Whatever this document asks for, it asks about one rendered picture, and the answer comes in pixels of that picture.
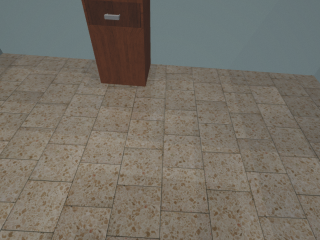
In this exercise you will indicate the drawer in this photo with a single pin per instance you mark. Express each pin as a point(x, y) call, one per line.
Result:
point(130, 13)

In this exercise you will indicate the handle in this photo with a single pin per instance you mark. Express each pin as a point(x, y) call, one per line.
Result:
point(111, 17)

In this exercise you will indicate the cabinet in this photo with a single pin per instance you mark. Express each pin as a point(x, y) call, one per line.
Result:
point(122, 54)

